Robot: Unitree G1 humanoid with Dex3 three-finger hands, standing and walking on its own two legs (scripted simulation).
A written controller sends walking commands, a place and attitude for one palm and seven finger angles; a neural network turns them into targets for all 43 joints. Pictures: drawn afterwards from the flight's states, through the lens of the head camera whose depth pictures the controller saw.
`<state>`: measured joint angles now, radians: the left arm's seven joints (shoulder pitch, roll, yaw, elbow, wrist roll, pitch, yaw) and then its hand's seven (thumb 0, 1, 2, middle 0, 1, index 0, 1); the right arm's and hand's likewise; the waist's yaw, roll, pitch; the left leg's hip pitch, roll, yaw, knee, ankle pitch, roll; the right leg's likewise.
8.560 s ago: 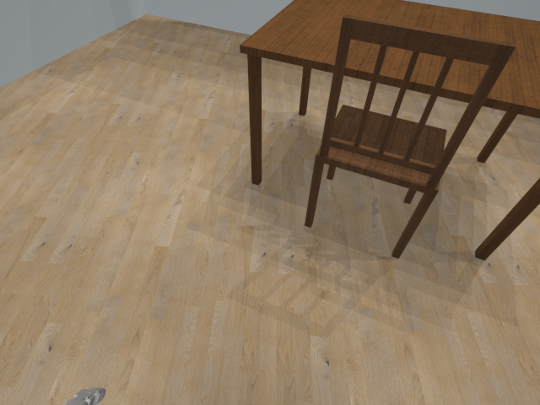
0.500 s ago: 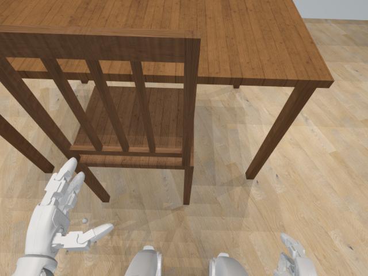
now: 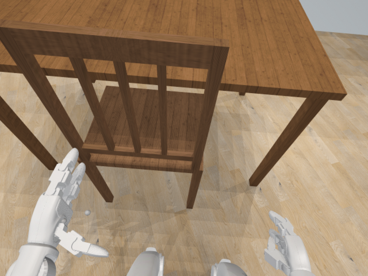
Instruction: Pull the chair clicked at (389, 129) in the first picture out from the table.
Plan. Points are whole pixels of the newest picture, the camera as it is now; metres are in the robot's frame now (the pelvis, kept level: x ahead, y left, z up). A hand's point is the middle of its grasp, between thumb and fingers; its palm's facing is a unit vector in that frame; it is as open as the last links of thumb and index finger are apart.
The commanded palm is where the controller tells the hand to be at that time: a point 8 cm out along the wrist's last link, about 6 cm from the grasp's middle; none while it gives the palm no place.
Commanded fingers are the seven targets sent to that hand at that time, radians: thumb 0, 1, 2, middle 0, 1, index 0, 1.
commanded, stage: raise the hand toward the chair's back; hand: left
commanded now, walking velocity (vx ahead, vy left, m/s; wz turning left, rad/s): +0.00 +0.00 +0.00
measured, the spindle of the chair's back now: (130, 115) +0.49 +0.18 +0.01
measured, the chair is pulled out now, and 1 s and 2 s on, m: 0.00 0.00 0.00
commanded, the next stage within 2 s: aim the fingers beside a spindle in 0.70 s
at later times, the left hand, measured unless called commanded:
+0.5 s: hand (88, 200) +0.25 +0.21 +0.05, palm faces +0.00 -1.00 -0.05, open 16.9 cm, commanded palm +0.23 +0.26 +0.05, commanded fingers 0.00 -0.50 0.30 -0.06 -0.08 -0.06 -0.08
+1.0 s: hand (98, 197) +0.26 +0.19 +0.04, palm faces +0.01 -1.00 -0.05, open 17.0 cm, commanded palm +0.24 +0.25 +0.04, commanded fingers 0.00 -0.50 0.30 -0.06 -0.08 -0.06 -0.08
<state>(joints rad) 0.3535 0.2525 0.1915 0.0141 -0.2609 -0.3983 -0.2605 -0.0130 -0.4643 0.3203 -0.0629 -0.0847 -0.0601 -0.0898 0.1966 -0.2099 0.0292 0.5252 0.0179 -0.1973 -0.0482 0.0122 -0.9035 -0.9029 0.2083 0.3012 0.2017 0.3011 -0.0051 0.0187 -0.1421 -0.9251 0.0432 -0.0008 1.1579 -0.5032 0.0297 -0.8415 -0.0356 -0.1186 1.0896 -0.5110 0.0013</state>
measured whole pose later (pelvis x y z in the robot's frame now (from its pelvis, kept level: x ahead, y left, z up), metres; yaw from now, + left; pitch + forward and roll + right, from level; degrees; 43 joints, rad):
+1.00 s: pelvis +0.00 -0.01 +0.00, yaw +0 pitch +16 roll -3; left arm 0.23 0.26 0.22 0.15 -0.27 -0.42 -0.28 -0.02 -0.50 0.30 -0.06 -0.08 -0.06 -0.08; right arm 0.22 -0.25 0.02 0.56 0.02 -0.19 -0.05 0.01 -0.90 -0.90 0.21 0.30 0.20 0.30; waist -0.02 0.03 -0.14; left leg -0.92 0.05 0.00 1.14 -0.50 0.01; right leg -0.85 -0.03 -0.12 1.09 -0.52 -0.01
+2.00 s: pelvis +0.00 -0.01 -0.02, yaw -1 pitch +21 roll -2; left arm -0.10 0.24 0.20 0.39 -0.21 -0.45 -0.20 -0.02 -0.50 0.30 -0.06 -0.08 -0.06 -0.08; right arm 0.21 -0.25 0.01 0.59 0.00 -0.12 -0.03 0.01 -0.91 -0.90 0.21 0.30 0.20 0.30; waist -0.05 0.02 -0.15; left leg -1.09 0.05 0.02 1.24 -0.53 0.02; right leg -1.03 -0.03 -0.09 1.21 -0.55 -0.01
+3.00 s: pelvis +0.00 -0.02 -0.03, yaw -1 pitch +22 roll -2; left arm -0.14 0.24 0.19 0.44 -0.19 -0.49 -0.18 -0.02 -0.50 0.30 -0.06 -0.08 -0.06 -0.08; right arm 0.20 -0.25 0.00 0.58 0.01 -0.08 -0.01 0.01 -0.91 -0.90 0.21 0.30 0.20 0.30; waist -0.04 0.02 -0.15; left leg -1.12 0.06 0.01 1.27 -0.53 0.01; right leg -1.07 -0.03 -0.09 1.25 -0.56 -0.03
